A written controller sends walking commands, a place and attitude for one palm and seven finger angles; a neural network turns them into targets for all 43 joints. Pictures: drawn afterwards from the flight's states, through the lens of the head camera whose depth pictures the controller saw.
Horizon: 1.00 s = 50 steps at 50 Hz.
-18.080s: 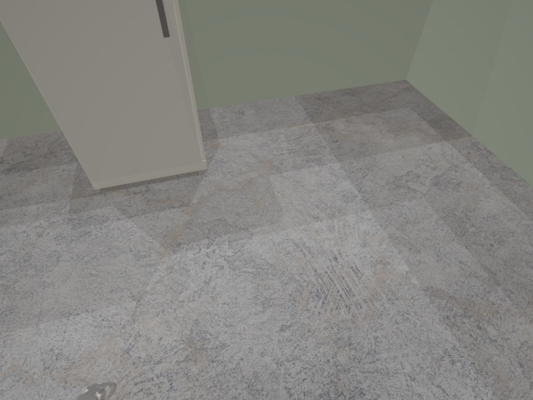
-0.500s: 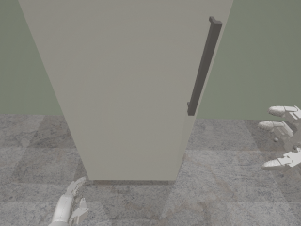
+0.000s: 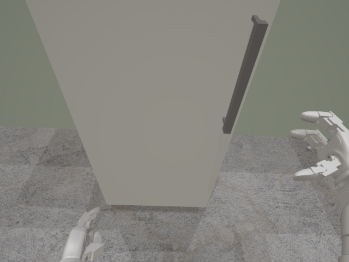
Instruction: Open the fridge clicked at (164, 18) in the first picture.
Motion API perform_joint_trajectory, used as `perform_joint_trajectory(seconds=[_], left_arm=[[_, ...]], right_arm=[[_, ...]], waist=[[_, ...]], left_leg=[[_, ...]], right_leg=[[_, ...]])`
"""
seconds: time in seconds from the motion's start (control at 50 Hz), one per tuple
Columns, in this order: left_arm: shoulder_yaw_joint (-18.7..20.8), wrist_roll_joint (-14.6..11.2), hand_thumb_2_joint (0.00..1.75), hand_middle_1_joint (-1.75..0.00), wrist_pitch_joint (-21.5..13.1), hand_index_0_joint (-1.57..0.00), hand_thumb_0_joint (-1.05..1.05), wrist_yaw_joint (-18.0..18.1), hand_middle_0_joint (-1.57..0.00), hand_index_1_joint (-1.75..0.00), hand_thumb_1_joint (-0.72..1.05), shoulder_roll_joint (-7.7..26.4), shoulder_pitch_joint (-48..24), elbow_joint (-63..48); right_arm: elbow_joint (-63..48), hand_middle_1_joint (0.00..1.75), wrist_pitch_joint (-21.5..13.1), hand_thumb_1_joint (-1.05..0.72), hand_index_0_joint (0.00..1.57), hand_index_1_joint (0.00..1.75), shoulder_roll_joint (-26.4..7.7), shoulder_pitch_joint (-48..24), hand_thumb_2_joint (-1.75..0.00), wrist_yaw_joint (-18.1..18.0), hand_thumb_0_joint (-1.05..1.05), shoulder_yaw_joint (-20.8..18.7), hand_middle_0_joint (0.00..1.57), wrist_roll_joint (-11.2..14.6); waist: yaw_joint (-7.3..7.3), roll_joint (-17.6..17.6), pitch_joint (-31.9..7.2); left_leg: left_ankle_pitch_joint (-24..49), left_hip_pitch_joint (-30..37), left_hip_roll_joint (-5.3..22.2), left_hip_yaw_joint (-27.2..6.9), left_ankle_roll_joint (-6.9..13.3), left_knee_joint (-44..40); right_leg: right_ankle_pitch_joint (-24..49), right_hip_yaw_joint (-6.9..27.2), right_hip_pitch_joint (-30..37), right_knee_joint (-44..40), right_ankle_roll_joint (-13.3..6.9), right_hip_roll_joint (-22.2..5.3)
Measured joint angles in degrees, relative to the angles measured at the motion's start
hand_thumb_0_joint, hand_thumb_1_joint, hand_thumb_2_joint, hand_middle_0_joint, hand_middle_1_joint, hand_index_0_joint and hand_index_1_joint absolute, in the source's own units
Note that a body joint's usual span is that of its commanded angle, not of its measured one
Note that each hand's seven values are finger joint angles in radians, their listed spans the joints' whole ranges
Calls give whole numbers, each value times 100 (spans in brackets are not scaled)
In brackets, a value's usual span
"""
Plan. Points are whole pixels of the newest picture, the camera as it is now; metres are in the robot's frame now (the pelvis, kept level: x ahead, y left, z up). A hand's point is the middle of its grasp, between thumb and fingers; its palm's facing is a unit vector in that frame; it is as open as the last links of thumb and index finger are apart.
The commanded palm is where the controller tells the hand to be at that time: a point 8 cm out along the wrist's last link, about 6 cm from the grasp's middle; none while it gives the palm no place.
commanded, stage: move the hooked fingers beside the handle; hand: right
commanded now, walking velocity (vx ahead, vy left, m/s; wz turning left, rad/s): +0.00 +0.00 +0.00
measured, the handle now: (238, 83) +0.53 -0.16 +0.16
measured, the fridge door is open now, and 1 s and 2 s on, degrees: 0 0 0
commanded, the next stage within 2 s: none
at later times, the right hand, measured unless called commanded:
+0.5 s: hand (298, 131) +0.36 -0.26 +0.16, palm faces +0.02 +1.00 +0.00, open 14.0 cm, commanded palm +0.34 -0.30 +0.15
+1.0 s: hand (276, 113) +0.43 -0.23 +0.15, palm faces +0.03 +1.00 +0.01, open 14.0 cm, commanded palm +0.41 -0.28 +0.15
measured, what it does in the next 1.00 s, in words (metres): stands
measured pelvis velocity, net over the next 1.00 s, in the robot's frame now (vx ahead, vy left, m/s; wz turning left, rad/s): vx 0.01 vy -0.02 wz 0.02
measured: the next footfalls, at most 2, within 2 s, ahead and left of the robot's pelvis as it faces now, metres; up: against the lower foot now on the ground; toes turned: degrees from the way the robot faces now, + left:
none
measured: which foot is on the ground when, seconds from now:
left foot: down 0.00-1.00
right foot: down 0.00-1.00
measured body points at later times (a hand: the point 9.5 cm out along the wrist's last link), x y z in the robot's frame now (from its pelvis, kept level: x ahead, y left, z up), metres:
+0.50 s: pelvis +0.00 -0.02 +0.00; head +0.00 -0.02 +0.45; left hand +0.16 +0.22 -0.08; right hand +0.35 -0.31 +0.16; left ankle +0.00 +0.09 -0.74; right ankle +0.04 -0.11 -0.74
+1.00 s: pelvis +0.01 -0.02 +0.00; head +0.02 -0.02 +0.45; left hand +0.10 +0.25 -0.10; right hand +0.42 -0.29 +0.15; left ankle +0.00 +0.09 -0.74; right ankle +0.04 -0.11 -0.74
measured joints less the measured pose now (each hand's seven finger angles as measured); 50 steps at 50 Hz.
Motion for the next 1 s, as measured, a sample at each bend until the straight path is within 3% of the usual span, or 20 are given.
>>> perform_joint_trajectory(seconds=[0.2, 0.38, 0.58, 1.0], left_arm=[[51, 2, 90, -30, 118, -20, 2, -84, -20, -30, 91, 31, 157, -51], [69, 4, 90, -30, 161, -20, 2, -14, -20, -30, 91, 51, 157, -20], [30, 26, 90, -30, 236, -20, 1, -61, -20, -30, 91, -9, 214, 36], [211, 105, 90, -30, 527, -20, 1, -233, -20, -30, 91, 112, 666, 146]], right_arm=[[269, 120, -23, 50, 30, 120, -24, -117, -30, -5, -1, -106, 30, -5], [537, 120, -153, 50, 30, 120, 63, -536, -30, -169, -1, 136, 29, -146], [1361, 120, -191, 50, 30, 120, 57, -1328, -30, -353, -1, 381, 30, -308], [2499, 120, -643, 50, 30, 120, -21, -2162, -30, -640, -1, 279, 29, -556]], waist=[[54, 61, -115], [63, 97, -28], [207, 126, -109], [454, 143, -177]], left_leg=[[-26, -87, 31, -100, -56, 29], [9, -130, 78, -55, -104, 8], [37, -292, 118, -80, -143, 12], [-43, -617, 57, -153, -111, 163]], right_leg=[[-56, -99, -51, 13, -55, 24], [-37, -56, -144, 50, -110, 74], [-6, -83, -290, 28, -152, 114], [-118, -147, -584, 186, -123, 41]])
